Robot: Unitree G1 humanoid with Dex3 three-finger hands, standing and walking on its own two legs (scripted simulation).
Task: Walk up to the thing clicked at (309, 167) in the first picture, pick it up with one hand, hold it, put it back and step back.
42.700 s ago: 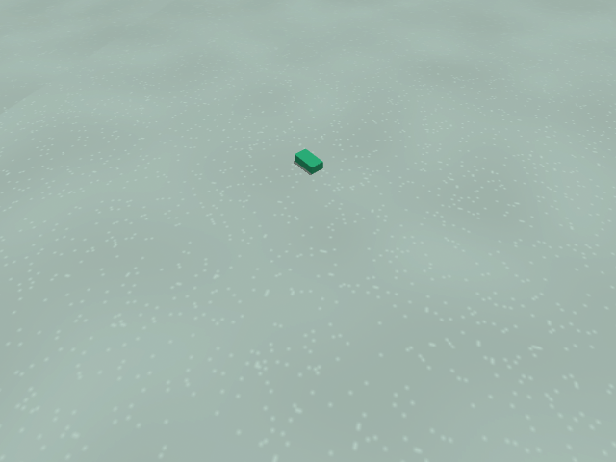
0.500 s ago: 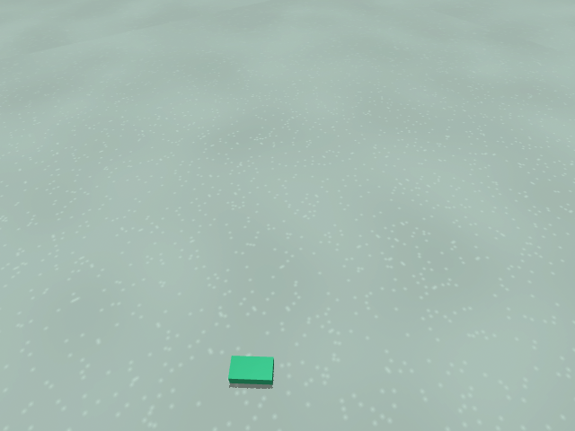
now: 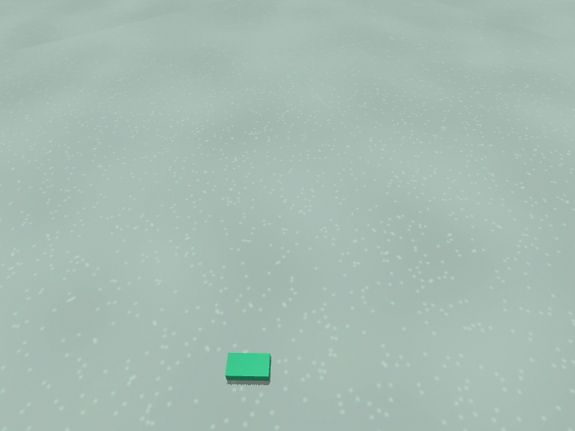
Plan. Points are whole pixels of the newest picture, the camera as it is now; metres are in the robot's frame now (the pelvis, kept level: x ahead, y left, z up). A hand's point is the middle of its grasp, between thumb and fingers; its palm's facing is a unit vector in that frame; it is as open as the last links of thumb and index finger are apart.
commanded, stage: stand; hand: left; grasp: from above
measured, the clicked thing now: (248, 366) +0.48 +0.17 -0.76
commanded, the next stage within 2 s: step back in 1.22 s
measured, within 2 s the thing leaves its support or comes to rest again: neither
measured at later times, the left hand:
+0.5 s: hand out of the picture +0.08 +0.24 -0.16, palm faces +0.01 -0.94 -0.34, open 7.4 cm
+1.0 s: hand out of the picture +0.08 +0.24 -0.16, palm faces -0.01 -0.94 -0.34, open 7.4 cm
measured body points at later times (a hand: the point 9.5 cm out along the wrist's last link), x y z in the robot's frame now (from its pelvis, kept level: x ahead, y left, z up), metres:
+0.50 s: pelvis +0.01 +0.00 +0.00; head +0.01 -0.01 +0.45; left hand +0.08 +0.29 -0.13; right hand +0.08 -0.30 -0.14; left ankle +0.01 +0.11 -0.75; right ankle +0.01 -0.12 -0.75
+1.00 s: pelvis +0.01 +0.00 +0.00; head +0.02 -0.01 +0.45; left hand +0.08 +0.29 -0.13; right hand +0.08 -0.30 -0.14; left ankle +0.01 +0.11 -0.75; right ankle +0.01 -0.12 -0.75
